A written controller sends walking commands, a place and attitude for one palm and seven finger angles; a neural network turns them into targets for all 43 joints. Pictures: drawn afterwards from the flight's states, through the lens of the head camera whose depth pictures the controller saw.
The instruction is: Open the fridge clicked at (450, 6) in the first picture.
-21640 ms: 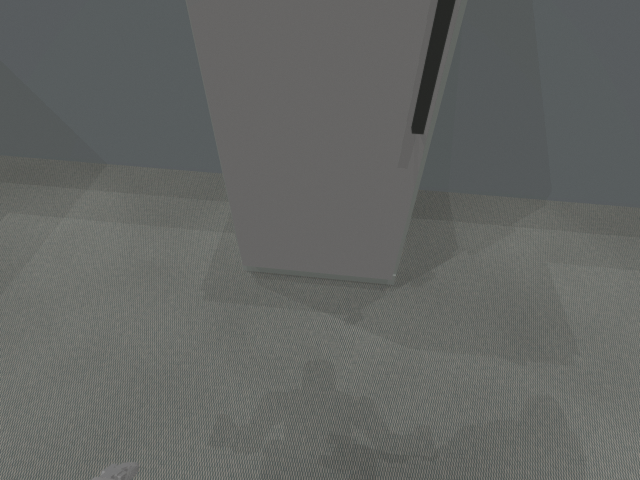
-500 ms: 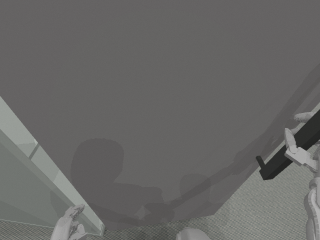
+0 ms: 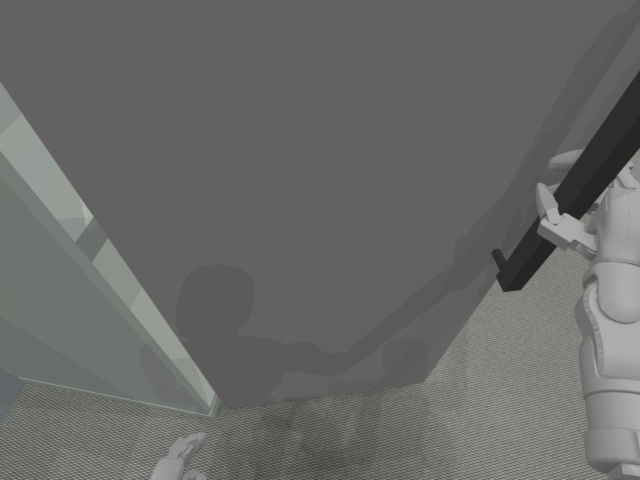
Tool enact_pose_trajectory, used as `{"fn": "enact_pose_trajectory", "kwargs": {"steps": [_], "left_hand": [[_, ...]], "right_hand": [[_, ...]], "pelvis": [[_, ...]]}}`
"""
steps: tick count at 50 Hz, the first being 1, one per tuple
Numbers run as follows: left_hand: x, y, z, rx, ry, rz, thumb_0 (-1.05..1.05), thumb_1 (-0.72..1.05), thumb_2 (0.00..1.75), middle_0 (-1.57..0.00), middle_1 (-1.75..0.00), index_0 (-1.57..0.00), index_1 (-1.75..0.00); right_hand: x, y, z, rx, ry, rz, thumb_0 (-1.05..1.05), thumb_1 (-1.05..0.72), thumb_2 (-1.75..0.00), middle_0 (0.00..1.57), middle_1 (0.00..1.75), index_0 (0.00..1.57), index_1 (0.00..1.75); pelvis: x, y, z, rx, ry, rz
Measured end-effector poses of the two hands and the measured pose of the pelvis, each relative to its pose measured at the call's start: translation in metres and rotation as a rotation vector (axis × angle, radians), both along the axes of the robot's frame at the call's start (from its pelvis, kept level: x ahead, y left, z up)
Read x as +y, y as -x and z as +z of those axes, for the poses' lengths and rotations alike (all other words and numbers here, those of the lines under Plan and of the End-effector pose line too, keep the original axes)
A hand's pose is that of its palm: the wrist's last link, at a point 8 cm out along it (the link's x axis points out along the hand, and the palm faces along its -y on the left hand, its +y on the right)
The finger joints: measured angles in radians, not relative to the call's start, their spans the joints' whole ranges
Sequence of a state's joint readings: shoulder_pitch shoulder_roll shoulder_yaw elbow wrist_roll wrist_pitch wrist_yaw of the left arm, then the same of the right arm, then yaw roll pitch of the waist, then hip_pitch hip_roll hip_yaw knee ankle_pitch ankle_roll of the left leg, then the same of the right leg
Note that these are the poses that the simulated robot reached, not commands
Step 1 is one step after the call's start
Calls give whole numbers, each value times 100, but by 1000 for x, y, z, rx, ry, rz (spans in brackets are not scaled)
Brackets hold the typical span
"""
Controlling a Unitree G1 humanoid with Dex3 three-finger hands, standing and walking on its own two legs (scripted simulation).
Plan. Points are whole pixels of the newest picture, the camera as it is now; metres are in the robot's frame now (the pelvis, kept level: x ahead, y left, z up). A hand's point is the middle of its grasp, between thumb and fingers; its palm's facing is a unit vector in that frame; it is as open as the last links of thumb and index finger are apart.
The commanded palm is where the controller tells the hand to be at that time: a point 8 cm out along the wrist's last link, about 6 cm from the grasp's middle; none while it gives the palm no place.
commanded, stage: stop walking and hold the door back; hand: right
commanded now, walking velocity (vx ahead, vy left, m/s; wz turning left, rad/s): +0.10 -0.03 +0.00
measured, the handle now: (575, 166) +0.42 -0.24 +0.19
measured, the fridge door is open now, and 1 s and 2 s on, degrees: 72 69 69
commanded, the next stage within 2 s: loosen the grip on the handle in 0.56 s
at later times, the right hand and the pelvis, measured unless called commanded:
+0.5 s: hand (545, 206) +0.40 -0.23 +0.15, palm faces +0.22 +0.95 -0.21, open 6.1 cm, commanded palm +0.37 -0.29 +0.14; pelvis +0.02 -0.03 +0.00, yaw +3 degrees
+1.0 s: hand (550, 203) +0.41 -0.24 +0.14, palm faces +0.25 +0.94 -0.25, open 11.6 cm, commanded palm +0.36 -0.28 +0.15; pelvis +0.02 -0.01 +0.00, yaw +2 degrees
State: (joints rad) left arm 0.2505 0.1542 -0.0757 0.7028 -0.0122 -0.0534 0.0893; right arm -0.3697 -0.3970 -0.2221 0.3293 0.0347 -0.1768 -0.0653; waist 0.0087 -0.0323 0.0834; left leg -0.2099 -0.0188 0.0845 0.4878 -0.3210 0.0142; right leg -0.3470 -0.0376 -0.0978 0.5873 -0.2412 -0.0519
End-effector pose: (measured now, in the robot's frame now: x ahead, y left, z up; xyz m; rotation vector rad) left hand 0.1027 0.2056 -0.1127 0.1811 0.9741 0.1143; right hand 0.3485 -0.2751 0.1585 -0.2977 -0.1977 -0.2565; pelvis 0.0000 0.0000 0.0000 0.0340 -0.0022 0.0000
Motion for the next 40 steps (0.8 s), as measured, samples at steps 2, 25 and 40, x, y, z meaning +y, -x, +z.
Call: {"fn": "enact_pose_trajectory", "kwargs": {"steps": [2, 25, 40], "left_hand": [[5, 6, -6, 20, -5, 9, 2, 90, 90, -21, -30, -21, -30], [13, -28, 26, -124, -79, 91, 1, 91, 90, -20, -30, -20, -30], [10, -40, 28, -140, -42, 16, 1, 91, 90, -21, -30, -21, -30]], "right_hand": [[0, -2, 0, 7, 5, -6, -9, -57, -72, 45, 140, 42, 140], [1, -19, -4, -22, -50, 67, -8, -62, -71, 45, 140, 38, 140], [-8, -37, 1, 35, -71, 74, -12, -46, -68, 45, 140, 43, 140]], "pelvis": [[0, 3, -2, -11, -14, 1], [-27, -17, 3, -7, 8, 52], [-18, -18, 4, 30, 35, 43]]}}
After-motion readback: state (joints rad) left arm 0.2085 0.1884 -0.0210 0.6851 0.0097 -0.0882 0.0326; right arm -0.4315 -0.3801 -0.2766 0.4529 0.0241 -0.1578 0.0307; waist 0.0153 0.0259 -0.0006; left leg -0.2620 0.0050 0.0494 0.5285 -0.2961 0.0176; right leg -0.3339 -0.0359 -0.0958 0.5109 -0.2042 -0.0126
